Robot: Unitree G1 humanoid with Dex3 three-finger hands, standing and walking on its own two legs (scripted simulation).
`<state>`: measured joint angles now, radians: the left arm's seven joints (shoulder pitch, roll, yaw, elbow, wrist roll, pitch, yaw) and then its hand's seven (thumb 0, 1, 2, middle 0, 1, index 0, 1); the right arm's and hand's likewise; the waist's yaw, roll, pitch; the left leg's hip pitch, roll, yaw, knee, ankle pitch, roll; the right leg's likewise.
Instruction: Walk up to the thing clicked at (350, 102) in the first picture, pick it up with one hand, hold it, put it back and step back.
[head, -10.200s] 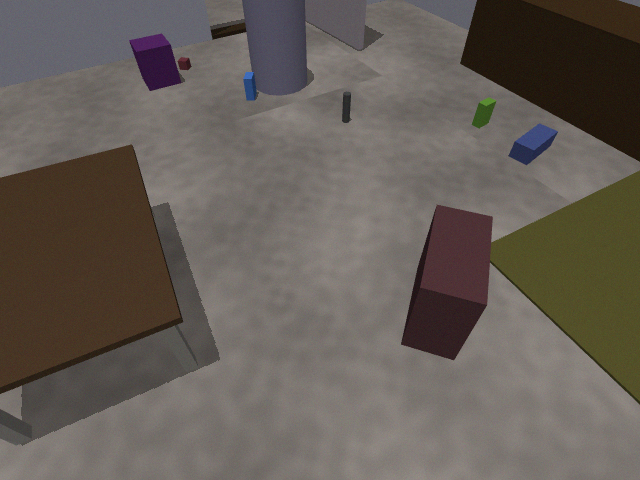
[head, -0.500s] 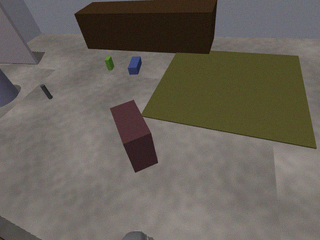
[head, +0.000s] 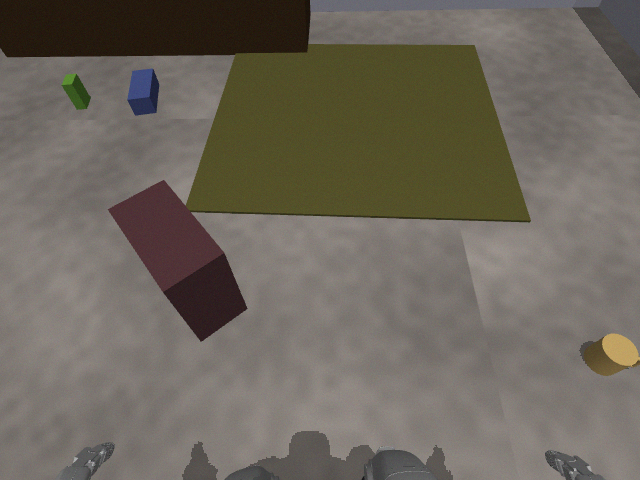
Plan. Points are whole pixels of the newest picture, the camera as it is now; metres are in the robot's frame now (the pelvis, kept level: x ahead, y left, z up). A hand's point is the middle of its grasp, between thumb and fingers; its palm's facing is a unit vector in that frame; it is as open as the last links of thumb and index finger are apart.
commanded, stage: walk up
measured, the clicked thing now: out of the picture +1.25 +1.65 -0.66
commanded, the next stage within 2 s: stand in 1.54 s
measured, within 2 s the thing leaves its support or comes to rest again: neither
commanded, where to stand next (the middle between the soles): +0.04 +0.00 m, yaw -16 degrees
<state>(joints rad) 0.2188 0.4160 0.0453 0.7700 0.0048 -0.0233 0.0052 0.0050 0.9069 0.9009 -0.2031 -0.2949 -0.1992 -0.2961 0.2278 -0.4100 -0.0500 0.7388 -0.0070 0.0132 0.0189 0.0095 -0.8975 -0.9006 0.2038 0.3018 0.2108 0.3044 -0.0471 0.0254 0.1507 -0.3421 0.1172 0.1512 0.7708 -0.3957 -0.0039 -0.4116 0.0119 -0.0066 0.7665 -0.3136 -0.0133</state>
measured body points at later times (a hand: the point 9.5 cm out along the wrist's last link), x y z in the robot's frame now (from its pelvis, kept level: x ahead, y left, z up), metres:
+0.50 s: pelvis -0.02 +0.04 +0.00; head +0.02 +0.05 +0.45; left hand +0.13 +0.33 -0.12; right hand -0.02 -0.30 -0.10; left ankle -0.01 +0.15 -0.71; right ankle -0.01 -0.11 -0.66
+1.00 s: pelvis -0.03 +0.02 +0.01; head -0.03 +0.01 +0.46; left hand +0.14 +0.30 -0.10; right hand -0.06 -0.28 -0.12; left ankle +0.02 +0.15 -0.71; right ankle -0.05 -0.11 -0.71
